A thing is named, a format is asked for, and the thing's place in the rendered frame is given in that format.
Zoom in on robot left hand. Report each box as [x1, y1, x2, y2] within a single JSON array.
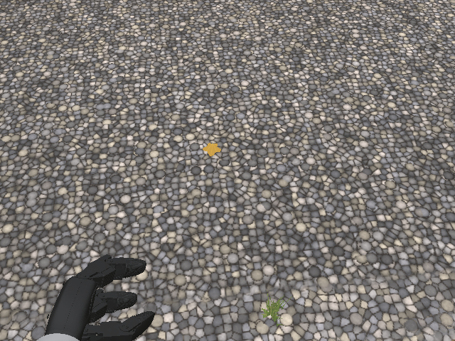
[[44, 254, 155, 341]]

